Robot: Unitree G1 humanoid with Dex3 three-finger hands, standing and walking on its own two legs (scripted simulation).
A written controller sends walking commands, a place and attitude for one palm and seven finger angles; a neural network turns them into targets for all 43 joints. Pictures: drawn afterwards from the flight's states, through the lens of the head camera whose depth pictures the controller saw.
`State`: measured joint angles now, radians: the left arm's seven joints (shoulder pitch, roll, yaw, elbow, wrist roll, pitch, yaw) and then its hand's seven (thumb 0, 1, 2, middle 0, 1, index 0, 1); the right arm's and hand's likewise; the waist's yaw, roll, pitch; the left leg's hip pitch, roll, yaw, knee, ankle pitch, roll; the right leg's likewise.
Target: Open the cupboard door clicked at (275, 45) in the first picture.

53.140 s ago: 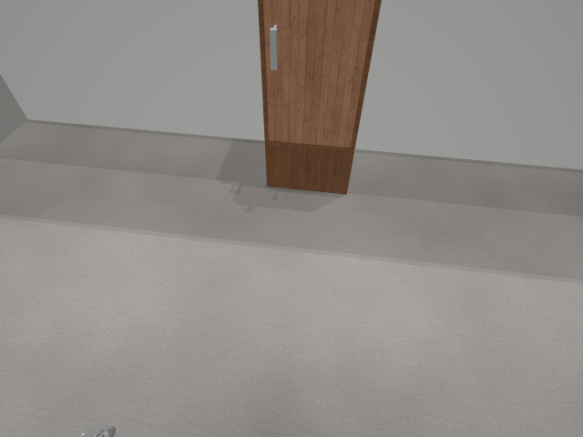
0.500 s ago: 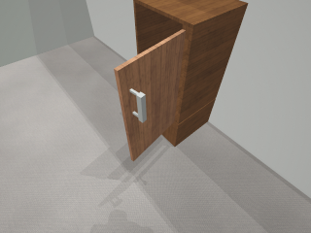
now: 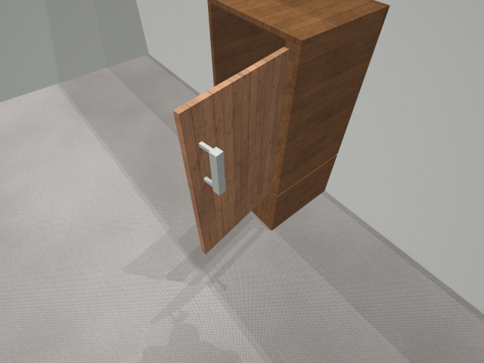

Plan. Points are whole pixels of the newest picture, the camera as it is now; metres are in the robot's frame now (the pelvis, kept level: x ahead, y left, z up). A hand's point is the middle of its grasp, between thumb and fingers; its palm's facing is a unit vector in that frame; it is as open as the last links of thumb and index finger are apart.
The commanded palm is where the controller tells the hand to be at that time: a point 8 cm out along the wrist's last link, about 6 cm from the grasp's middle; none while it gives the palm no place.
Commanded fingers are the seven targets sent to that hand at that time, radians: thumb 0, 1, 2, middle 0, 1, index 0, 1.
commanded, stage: stand and wait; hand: left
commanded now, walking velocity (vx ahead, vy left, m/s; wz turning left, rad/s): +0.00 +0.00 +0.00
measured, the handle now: (211, 168) +0.54 +0.11 -0.04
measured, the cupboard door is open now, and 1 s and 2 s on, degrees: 99 99 99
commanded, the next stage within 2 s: none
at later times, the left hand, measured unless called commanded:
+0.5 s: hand out of the picture -0.02 +0.15 -0.18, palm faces +0.07 -0.98 -0.18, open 7.4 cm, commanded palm none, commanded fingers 0.00 0.90 0.90 -0.20 -0.30 -0.20 -0.30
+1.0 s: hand out of the picture -0.03 +0.16 -0.18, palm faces +0.07 -0.98 -0.18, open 7.4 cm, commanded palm none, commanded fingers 0.00 0.90 0.90 -0.20 -0.30 -0.20 -0.30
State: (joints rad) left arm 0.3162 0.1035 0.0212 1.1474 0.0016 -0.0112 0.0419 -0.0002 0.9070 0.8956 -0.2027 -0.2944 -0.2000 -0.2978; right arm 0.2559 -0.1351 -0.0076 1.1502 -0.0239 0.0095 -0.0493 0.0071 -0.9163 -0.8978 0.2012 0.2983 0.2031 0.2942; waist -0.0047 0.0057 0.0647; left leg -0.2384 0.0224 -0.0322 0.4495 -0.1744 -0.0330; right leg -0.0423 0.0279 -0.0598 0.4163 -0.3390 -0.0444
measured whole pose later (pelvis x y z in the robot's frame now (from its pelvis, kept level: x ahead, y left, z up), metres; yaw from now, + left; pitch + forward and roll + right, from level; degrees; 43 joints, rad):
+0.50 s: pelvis +0.01 -0.01 +0.00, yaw +0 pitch -2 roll +0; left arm 0.33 0.11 0.02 1.14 0.00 -0.01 0.04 0.00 0.91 0.90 -0.20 -0.29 -0.20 -0.30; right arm 0.26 -0.13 -0.01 1.15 -0.02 0.01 -0.05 0.00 -0.91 -0.90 0.20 0.30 0.20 0.29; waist 0.00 0.00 0.06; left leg -0.22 0.03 -0.03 0.45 -0.19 -0.04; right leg -0.02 0.04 -0.06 0.40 -0.34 -0.05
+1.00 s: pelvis +0.00 +0.00 +0.00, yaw +0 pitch -3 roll +0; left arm 0.33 0.12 0.02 1.14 0.00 -0.01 0.04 0.00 0.91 0.90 -0.20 -0.29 -0.20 -0.30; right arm 0.27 -0.13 0.00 1.15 -0.02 0.01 -0.05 0.00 -0.91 -0.90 0.20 0.30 0.20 0.29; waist 0.00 0.00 0.07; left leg -0.22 0.03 -0.03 0.44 -0.18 -0.04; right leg -0.02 0.03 -0.06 0.40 -0.34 -0.05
